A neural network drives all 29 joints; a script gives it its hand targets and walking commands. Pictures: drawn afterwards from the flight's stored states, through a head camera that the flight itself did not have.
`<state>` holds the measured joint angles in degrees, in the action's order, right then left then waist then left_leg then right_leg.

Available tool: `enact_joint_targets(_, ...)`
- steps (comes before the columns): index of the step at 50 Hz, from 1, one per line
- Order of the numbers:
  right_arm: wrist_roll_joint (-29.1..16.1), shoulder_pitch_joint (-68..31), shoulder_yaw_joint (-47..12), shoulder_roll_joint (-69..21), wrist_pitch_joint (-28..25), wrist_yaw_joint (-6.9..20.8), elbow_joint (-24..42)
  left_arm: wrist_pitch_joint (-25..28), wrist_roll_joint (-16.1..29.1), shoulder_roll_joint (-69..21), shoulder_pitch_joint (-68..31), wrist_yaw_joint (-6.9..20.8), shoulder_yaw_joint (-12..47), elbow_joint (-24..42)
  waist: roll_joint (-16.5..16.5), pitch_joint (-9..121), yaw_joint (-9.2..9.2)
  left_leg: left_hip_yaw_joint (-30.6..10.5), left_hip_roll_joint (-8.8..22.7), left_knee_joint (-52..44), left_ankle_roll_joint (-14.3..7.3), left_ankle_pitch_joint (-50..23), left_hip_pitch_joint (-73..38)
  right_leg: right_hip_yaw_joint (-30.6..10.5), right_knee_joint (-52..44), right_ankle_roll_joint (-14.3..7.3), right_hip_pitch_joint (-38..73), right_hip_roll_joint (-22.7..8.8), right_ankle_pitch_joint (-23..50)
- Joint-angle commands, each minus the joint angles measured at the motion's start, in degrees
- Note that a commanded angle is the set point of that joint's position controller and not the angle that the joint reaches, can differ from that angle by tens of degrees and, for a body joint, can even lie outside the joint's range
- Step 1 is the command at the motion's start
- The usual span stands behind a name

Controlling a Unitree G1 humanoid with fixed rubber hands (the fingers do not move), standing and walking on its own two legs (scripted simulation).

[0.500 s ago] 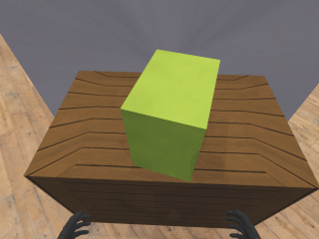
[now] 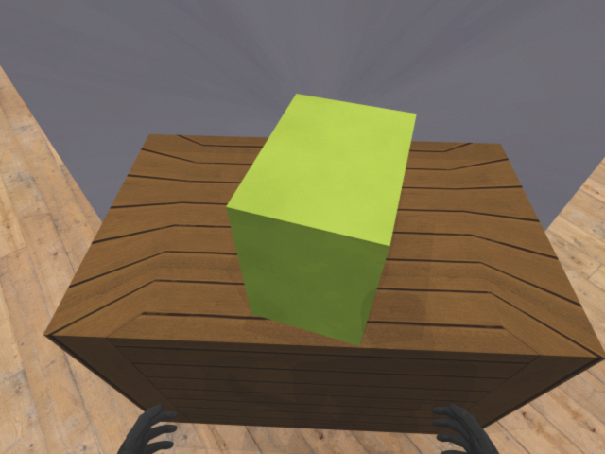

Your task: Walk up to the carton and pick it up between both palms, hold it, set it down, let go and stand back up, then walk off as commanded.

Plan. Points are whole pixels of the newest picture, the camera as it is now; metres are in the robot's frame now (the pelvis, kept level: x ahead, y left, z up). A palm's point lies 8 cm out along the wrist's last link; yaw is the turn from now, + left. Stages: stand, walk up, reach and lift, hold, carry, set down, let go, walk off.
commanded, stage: let go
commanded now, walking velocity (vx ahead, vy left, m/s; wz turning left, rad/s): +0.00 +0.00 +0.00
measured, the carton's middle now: (328, 220) +0.48 -0.03 +0.01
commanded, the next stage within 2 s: stand in 0.06 s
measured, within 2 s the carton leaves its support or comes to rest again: neither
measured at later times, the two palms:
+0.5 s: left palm out of the picture +0.07 +0.28 -0.12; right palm out of the picture +0.10 -0.27 -0.09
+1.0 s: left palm out of the picture +0.04 +0.29 -0.12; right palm out of the picture +0.07 -0.28 -0.10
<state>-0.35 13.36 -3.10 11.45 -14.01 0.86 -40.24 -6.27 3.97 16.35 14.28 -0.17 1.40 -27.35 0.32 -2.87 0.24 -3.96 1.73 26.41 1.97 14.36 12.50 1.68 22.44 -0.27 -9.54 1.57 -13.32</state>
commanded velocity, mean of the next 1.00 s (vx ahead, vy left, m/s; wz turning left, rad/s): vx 0.00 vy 0.00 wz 0.00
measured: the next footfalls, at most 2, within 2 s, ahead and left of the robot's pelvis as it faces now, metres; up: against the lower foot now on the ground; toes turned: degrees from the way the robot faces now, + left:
none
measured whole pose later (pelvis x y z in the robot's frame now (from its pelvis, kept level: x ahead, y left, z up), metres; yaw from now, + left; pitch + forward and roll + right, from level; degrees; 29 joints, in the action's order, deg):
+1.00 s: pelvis -0.02 +0.01 +0.00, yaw +1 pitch -1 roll -1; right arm 1.5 13.3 -3.1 21.6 -1.6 1.0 -49.1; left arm 0.6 1.2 17.0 13.2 -0.2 0.7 -55.6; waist 0.3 -0.5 0.2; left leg -4.0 -0.3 26.4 0.4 12.8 12.5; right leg 1.8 24.0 -0.2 -10.0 -0.4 -13.0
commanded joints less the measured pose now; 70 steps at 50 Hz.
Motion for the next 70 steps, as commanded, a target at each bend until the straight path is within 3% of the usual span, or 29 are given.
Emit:
enact_joint_targets(1,0.45,-8.59,7.88,6.98,-2.69,0.90,0.21,1.42,-3.93,0.31,-4.83,-1.40,-0.96,6.75,1.97,5.89,0.25,6.23,-1.02,-5.98,0.77,-12.44,-9.70,1.61,-3.56,-0.20,1.66,0.17,10.05)
enact_joint_targets(3,0.69,-8.78,8.02,7.09,-2.49,0.81,0.54,1.33,-3.58,0.40,-4.95,-1.29,-0.91,6.37,1.01,5.90,0.44,6.32,-1.11,-6.10,0.53,-11.63,-9.22,1.46,-3.64,-0.11,1.75,0.13,9.70)
enact_joint_targets(4,3.47,1.23,8.12,17.56,3.70,-0.97,-1.26,5.24,-7.65,13.31,-2.71,-1.39,-6.48,0.75,1.62,12.05,-1.88,-0.01,1.99,0.83,-1.86,-22.53,-2.71,-4.65,3.28,-1.06,7.31,-6.80,17.82)
enact_joint_targets(5,3.00,-0.66,7.52,16.55,6.43,-1.53,-0.73,6.62,-7.17,15.28,-0.55,-1.27,-6.75,0.03,-0.48,13.48,-2.12,0.17,2.48,1.12,-2.26,-20.14,-3.77,-4.79,4.00,-1.19,7.22,-7.67,17.48)
enact_joint_targets(9,2.35,-1.54,5.57,15.54,9.67,-1.38,-1.39,8.13,-6.51,13.95,-2.71,-0.42,-6.10,-4.33,-2.62,9.07,-1.75,-1.95,1.98,-0.46,-3.20,-12.41,-1.63,-5.88,2.21,-1.65,2.90,-7.49,11.90)
enact_joint_targets(11,2.61,-0.93,5.29,16.53,10.13,-1.23,-2.21,8.67,-6.07,13.85,-2.63,-0.19,-5.83,-6.47,-0.34,8.82,-1.39,-2.37,2.02,-0.86,-3.47,-10.86,-1.96,-6.48,1.33,-1.93,1.45,-7.86,9.19)
enact_joint_targets(13,2.53,-1.59,4.95,17.68,10.58,-1.00,-2.63,8.74,-6.11,13.97,-2.90,0.04,-5.77,-8.60,-0.71,7.31,-1.15,-3.04,2.04,-1.70,-3.72,-9.76,-1.74,-6.00,0.44,-1.83,0.53,-7.28,7.83)
enact_joint_targets(21,2.43,-2.24,4.30,20.29,11.32,-1.04,-4.68,9.23,-6.04,15.03,-3.34,0.11,-5.32,-15.85,0.84,7.65,-1.17,-4.29,2.31,-3.41,-4.33,-9.33,-2.28,-6.85,-0.79,-1.61,1.99,-7.25,7.08)
enact_joint_targets(28,1.94,-2.43,4.20,21.05,11.41,-1.19,-6.30,9.34,-5.67,15.10,-3.32,0.04,-4.99,-20.07,0.86,7.52,-1.01,-4.38,2.76,-3.60,-4.32,-11.80,-3.68,-6.74,-1.43,-1.49,2.56,-7.40,10.75)
enact_joint_targets(49,1.17,-2.75,3.71,21.26,11.45,-1.42,-10.58,9.05,-5.29,15.47,-3.80,-0.02,-4.75,-25.58,0.39,5.40,-0.92,-5.31,3.29,-5.95,-4.21,-8.81,-2.64,-7.05,-2.93,-1.70,2.37,-7.56,7.21)
enact_joint_targets(59,1.12,-3.14,3.73,21.29,11.43,-1.35,-11.57,8.96,-5.28,15.48,-3.94,0.11,-4.62,-27.46,1.18,3.40,-1.00,-5.93,3.35,-7.42,-4.31,-3.84,-1.34,-7.65,-4.18,-1.86,1.12,-7.77,2.03)
enact_joint_targets(70,1.07,-3.17,3.59,21.26,11.25,-1.47,-12.62,8.97,-5.09,15.29,-4.30,0.15,-4.61,-28.32,0.82,3.12,-1.21,-6.20,3.58,-7.60,-4.44,-5.40,-1.62,-7.33,-4.14,-1.83,1.71,-7.78,3.94)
